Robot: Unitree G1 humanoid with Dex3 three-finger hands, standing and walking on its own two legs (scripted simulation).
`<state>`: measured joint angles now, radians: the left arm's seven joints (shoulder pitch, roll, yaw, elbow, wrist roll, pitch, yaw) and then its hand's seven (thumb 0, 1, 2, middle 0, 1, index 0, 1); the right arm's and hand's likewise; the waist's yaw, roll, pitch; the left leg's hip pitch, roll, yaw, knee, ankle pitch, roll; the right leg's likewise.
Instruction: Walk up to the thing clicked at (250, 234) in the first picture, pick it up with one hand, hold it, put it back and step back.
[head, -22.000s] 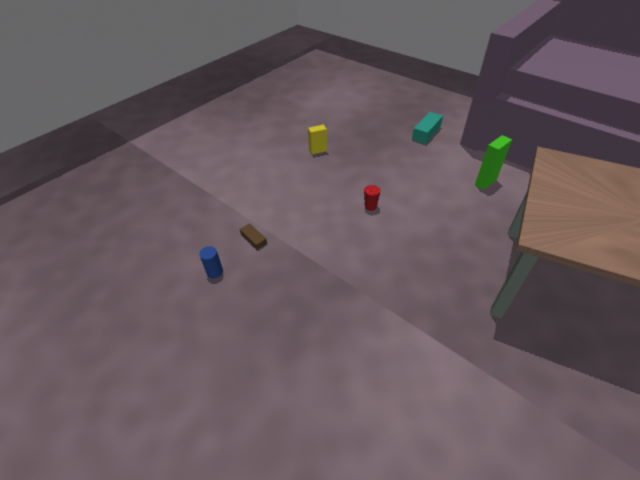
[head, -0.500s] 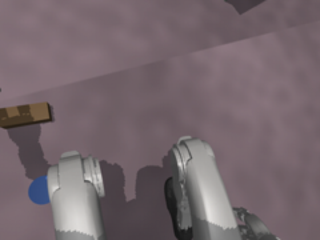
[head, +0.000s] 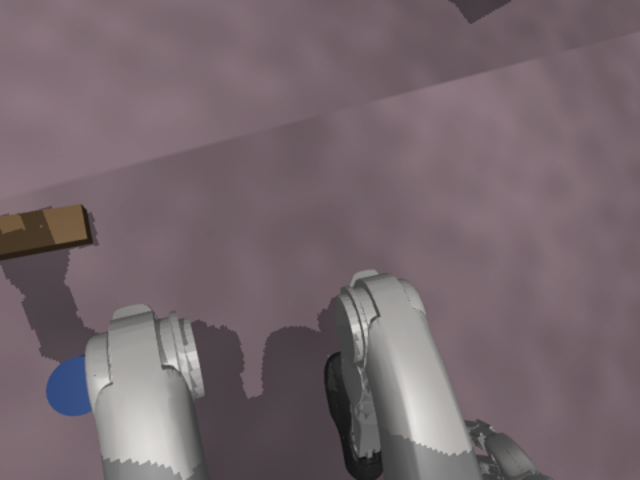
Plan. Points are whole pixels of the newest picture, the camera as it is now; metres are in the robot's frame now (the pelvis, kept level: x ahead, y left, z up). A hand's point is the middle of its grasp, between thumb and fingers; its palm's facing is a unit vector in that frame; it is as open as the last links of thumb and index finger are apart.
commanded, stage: rise first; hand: left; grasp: from above
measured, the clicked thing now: (38, 232) +0.44 +0.35 -0.29
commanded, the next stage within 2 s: approach in 0.68 s
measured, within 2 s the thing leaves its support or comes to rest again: neither
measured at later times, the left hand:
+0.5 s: hand out of the picture +0.40 +0.39 -0.16, palm faces -0.42 -0.14 -0.90, open 13.1 cm
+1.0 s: hand out of the picture +0.41 +0.37 -0.17, palm faces -0.42 -0.08 -0.90, open 13.0 cm
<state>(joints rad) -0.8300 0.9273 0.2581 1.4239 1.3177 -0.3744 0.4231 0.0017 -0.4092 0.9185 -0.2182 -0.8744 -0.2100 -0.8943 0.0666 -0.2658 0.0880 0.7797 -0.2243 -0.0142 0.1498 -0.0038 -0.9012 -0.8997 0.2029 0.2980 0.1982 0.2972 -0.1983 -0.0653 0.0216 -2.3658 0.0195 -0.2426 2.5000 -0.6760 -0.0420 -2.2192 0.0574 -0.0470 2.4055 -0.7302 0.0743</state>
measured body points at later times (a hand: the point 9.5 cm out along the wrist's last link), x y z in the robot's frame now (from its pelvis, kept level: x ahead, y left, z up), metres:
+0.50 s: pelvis +0.00 +0.00 +0.00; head +0.22 +0.11 +0.38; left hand +0.41 +0.39 -0.11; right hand +0.10 -0.27 -0.10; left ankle +0.07 +0.14 -0.27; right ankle +0.10 -0.14 -0.27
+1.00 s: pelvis +0.00 +0.00 +0.00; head +0.22 +0.11 +0.37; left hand +0.43 +0.37 -0.12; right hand +0.08 -0.27 -0.09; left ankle +0.07 +0.14 -0.27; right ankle +0.10 -0.14 -0.27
